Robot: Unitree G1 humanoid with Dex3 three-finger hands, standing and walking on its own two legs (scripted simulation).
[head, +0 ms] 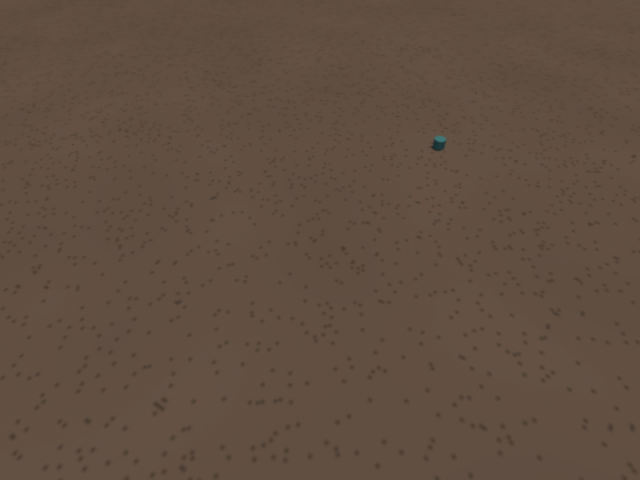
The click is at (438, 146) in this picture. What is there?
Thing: low tin
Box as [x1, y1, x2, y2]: [433, 136, 445, 149]
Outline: 436,136 434,139 433,147 435,149 442,149 444,146 445,138 442,136
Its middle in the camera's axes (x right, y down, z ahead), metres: +0.65 -0.54 +2.16
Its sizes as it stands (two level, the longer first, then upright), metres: 0.063 0.063 0.053
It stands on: the floor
